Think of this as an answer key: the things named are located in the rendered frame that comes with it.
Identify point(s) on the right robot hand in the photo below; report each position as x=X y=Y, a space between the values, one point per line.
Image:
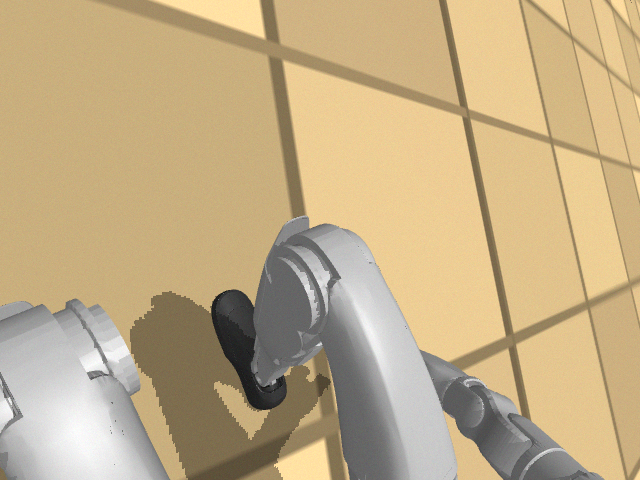
x=442 y=373

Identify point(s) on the right robot arm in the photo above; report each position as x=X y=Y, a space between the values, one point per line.
x=513 y=445

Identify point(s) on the right robot foot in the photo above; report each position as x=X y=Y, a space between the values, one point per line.
x=232 y=316

